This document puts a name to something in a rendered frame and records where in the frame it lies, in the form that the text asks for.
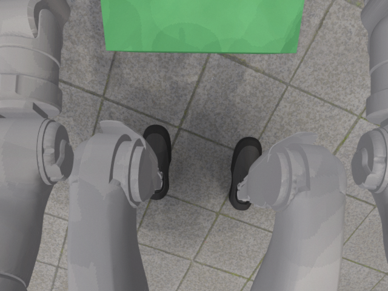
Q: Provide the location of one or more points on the robot right forearm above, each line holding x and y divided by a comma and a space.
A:
374, 17

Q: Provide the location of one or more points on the robot right upper arm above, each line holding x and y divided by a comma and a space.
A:
370, 171

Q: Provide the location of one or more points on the robot left forearm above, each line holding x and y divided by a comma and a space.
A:
31, 39

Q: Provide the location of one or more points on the robot left upper arm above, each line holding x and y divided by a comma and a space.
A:
35, 153

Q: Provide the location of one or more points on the right robot shin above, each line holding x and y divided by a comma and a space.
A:
250, 189

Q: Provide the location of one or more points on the left robot shin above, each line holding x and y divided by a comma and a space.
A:
118, 127

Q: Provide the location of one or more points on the robot shin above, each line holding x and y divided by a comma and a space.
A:
250, 189
118, 127

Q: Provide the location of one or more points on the carton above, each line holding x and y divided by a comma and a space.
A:
202, 26

